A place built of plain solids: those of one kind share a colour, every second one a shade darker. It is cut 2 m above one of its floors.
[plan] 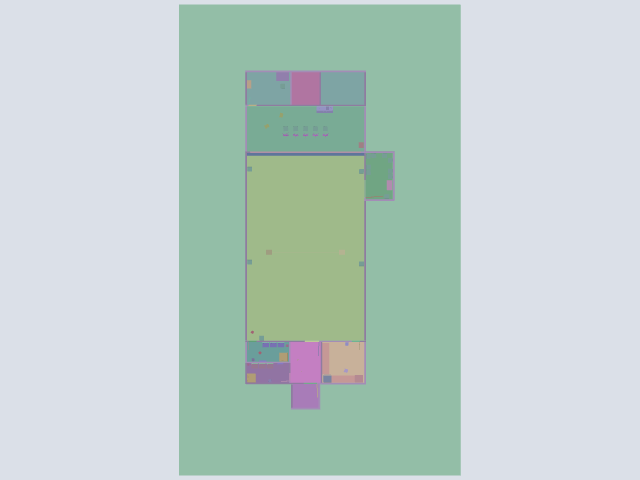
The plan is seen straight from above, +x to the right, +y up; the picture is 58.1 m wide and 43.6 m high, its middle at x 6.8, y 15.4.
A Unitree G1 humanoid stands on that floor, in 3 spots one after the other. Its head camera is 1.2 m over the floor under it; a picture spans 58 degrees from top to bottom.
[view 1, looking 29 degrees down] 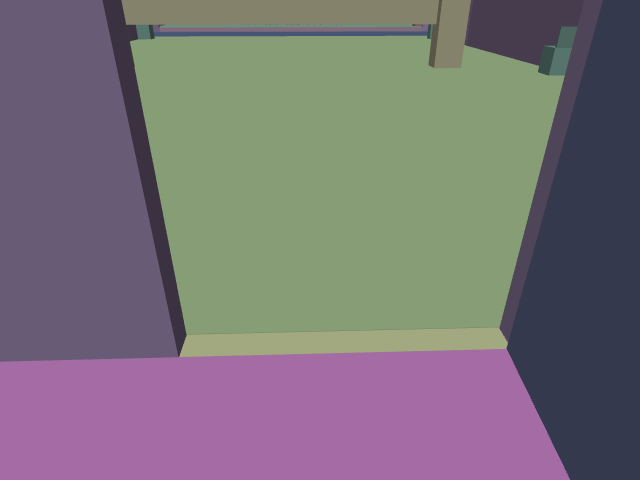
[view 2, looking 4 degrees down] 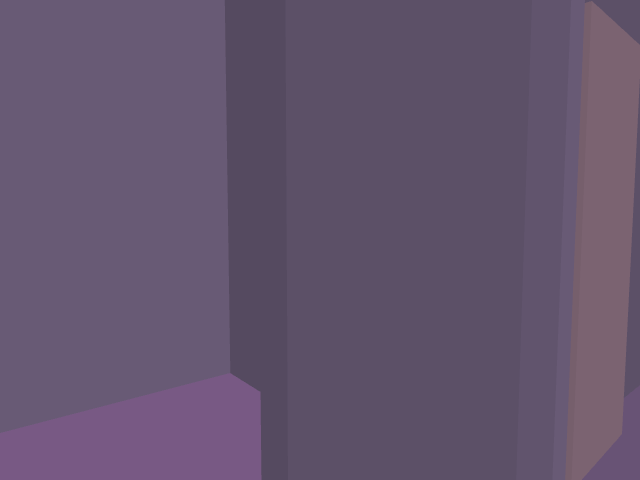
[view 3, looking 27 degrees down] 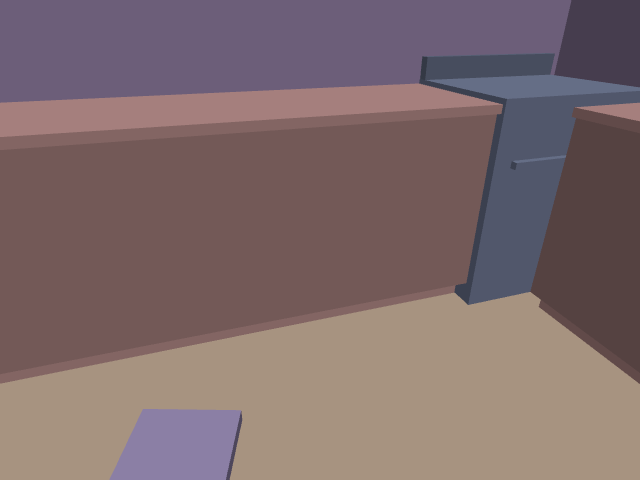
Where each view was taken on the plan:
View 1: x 5.92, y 4.88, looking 88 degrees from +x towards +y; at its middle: floor_main_hall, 2.48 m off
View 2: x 5.92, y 3.31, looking -129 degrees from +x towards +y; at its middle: wall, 1.12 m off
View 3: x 9.03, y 4.47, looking -108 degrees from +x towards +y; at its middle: counter_run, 1.67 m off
